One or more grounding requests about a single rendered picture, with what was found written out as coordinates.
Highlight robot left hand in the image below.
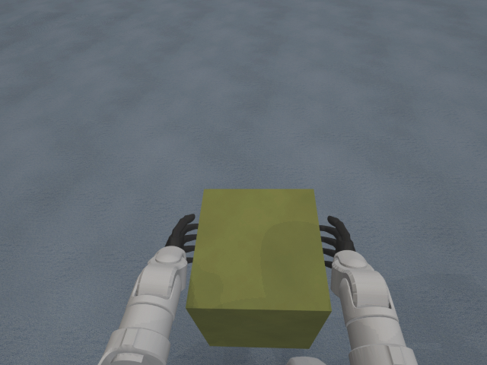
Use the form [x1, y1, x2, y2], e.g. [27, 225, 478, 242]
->
[165, 214, 199, 264]

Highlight robot right hand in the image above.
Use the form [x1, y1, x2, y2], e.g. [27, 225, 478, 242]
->
[319, 216, 356, 268]

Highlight robot right forearm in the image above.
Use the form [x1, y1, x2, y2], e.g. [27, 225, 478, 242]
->
[331, 250, 418, 365]

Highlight carton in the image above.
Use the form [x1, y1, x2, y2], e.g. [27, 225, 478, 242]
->
[186, 189, 332, 349]

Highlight robot left forearm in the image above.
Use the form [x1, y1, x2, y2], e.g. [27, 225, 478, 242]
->
[98, 246, 187, 365]

